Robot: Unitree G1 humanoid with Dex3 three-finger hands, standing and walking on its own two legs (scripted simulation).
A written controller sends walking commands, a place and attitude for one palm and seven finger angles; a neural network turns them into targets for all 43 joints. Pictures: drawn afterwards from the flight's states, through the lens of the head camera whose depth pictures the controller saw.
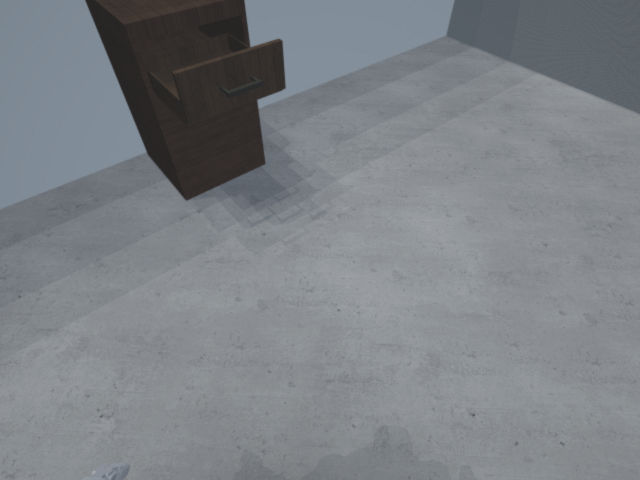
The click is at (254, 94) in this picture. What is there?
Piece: drawer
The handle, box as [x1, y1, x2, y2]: [219, 75, 263, 97]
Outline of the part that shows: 263,85 260,79 258,80 251,75 250,78 254,81 230,90 227,90 222,86 219,87 228,97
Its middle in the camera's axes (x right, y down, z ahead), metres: -0.26 -0.50 +1.27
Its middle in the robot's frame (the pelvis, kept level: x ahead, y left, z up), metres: +1.26 +0.32 -0.15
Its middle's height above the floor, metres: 0.61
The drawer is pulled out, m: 0.27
